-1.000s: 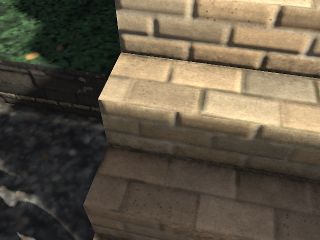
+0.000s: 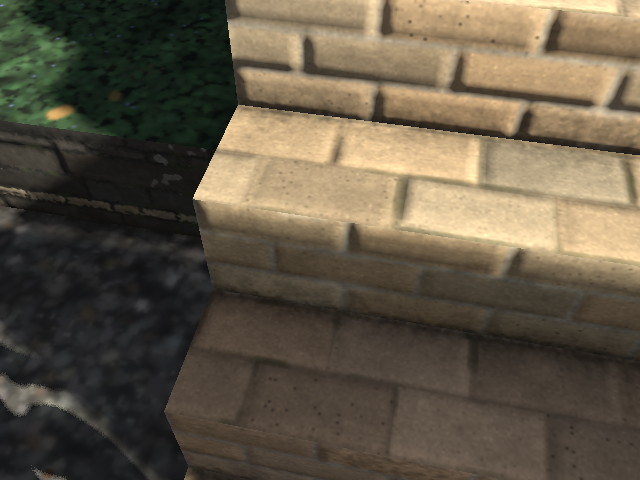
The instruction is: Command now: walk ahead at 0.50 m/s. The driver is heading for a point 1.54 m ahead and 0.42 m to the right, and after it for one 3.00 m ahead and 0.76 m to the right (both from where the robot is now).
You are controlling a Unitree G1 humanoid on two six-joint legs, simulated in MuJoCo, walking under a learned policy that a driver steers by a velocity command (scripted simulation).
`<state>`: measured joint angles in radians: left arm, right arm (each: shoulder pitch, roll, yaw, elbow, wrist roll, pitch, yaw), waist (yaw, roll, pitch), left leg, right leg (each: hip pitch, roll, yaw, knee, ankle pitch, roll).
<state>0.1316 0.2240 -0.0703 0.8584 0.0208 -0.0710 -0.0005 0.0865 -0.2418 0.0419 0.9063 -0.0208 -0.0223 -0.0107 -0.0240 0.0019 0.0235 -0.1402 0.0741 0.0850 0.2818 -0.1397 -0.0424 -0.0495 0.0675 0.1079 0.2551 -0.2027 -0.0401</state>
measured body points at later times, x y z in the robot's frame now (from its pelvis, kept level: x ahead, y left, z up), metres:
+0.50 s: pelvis +0.00 +0.00 +0.00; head +0.02 +0.00 +0.45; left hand +0.15 +0.22 -0.12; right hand +0.14 -0.25 -0.12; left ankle +0.00 +0.14 -0.75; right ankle -0.05 -0.10 -0.75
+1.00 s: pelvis -0.01 +0.00 +0.00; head +0.00 +0.00 +0.45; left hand +0.07 +0.24 -0.14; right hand +0.05 -0.25 -0.15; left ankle +0.00 +0.15 -0.75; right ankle -0.05 -0.10 -0.75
